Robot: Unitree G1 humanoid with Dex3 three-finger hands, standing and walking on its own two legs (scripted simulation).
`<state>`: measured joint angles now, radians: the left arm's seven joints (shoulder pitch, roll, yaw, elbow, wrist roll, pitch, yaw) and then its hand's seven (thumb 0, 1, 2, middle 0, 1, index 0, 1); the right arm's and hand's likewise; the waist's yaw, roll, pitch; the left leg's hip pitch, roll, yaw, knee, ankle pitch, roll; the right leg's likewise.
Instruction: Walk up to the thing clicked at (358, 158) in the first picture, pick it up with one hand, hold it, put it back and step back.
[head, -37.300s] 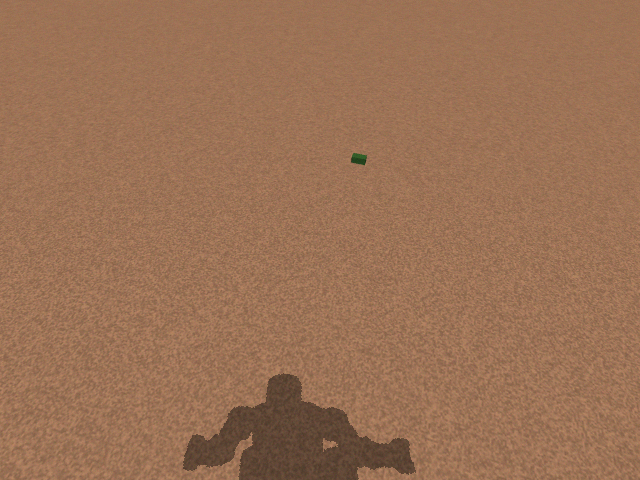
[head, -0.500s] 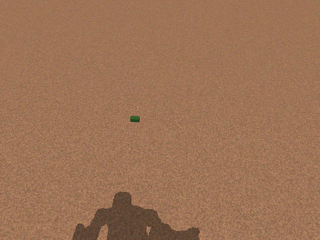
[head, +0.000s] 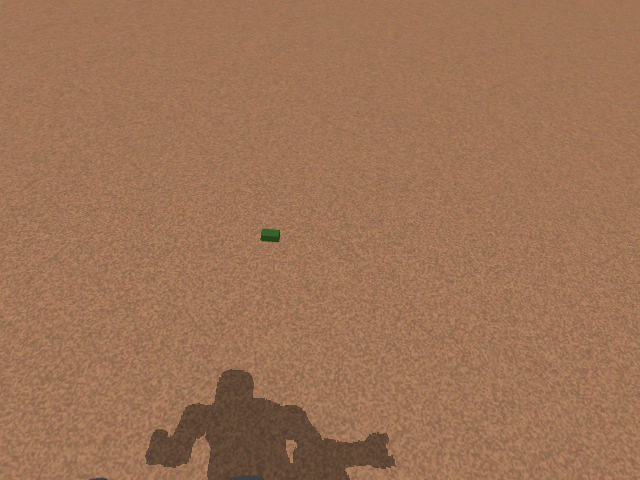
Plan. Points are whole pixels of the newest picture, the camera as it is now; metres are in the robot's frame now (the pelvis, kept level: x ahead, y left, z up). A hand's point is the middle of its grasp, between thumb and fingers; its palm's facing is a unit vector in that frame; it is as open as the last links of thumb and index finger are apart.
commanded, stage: step back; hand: left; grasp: from above
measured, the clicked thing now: (270, 235) +1.06 +0.20 -0.74
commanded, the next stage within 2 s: stand in 0.24 s
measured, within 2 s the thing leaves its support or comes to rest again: neither
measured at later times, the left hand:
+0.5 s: hand out of the picture +0.10 +0.24 -0.14, palm faces -0.04 -0.94 -0.33, open 7.4 cm
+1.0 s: hand out of the picture +0.10 +0.24 -0.14, palm faces -0.05 -0.94 -0.34, open 7.4 cm
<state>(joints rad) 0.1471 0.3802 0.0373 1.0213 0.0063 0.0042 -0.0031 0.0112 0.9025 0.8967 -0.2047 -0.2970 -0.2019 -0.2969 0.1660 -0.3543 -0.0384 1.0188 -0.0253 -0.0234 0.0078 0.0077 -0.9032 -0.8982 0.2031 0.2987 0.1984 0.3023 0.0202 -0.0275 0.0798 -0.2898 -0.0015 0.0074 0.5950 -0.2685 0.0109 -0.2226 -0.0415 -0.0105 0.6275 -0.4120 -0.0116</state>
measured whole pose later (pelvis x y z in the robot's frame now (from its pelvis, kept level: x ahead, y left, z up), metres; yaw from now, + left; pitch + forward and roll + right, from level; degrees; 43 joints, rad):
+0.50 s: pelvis +0.01 +0.00 +0.02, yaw -1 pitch -2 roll +0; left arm 0.08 0.34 0.00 1.13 0.01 -0.03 0.00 0.01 0.90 0.90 -0.20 -0.30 -0.20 -0.30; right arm 0.03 -0.34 -0.01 1.12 0.00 -0.01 0.02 0.01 -0.90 -0.90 0.20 0.30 0.20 0.30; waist 0.00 0.00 0.07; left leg -0.15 0.01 0.02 0.35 -0.17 -0.01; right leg -0.07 -0.03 -0.01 0.33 -0.23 0.02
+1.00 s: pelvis +0.01 -0.01 +0.02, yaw -1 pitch -2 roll +0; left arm 0.09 0.35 0.00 1.14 0.01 -0.02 0.00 0.01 0.90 0.90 -0.20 -0.30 -0.20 -0.30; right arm 0.09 -0.35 0.00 1.16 0.00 -0.01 0.01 0.01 -0.90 -0.90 0.20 0.30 0.20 0.30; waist -0.01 0.00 0.05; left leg -0.15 0.02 0.01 0.32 -0.15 -0.01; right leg -0.07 -0.02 -0.01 0.30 -0.21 0.02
